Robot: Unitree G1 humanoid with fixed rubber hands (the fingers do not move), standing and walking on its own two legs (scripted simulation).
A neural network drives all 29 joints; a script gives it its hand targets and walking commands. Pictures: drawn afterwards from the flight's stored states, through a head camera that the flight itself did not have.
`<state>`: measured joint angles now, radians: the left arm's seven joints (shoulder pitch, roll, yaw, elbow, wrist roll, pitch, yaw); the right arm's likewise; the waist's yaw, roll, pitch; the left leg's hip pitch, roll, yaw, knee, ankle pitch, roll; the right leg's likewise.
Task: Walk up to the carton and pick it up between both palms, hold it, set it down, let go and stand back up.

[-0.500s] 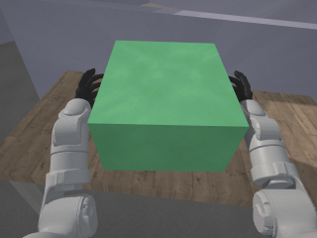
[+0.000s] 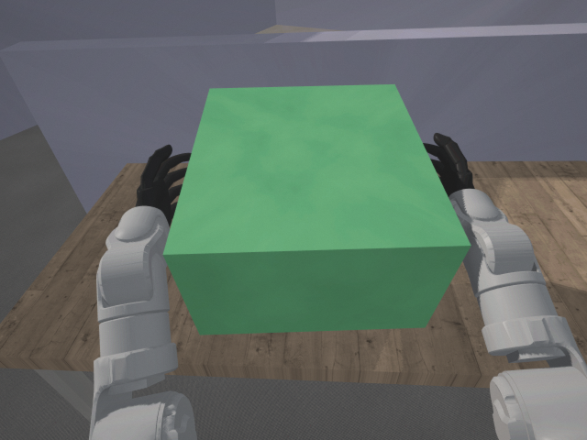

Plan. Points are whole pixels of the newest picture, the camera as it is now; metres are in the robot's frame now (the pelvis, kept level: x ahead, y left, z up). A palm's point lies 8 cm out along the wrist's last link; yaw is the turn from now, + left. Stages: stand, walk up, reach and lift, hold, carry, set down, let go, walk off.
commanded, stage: hold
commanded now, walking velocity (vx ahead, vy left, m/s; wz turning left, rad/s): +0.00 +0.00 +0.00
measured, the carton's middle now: (307, 196) +0.39 +0.00 +0.17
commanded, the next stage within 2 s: none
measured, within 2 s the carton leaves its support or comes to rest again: neither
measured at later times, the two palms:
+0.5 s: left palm (171, 209) +0.35 +0.19 +0.18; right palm (458, 193) +0.36 -0.19 +0.19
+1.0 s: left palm (138, 218) +0.34 +0.22 +0.18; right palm (426, 190) +0.37 -0.15 +0.19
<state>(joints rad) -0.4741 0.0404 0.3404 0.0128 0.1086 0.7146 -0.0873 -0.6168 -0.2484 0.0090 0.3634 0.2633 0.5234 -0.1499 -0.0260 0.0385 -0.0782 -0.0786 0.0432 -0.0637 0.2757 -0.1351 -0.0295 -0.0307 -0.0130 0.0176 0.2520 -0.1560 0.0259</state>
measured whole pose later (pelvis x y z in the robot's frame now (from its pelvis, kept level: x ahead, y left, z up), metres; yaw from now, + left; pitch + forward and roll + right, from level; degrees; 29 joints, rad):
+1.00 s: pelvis -0.02 +0.00 +0.00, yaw +2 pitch -1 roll -1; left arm -0.61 0.14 0.32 0.22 0.07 0.65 -0.09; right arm -0.71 -0.15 -0.12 0.52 0.17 0.46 -0.13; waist -0.02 -0.05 -0.08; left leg -0.18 0.03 -0.11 0.29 -0.09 -0.05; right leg -0.13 -0.02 -0.01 0.28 -0.14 0.02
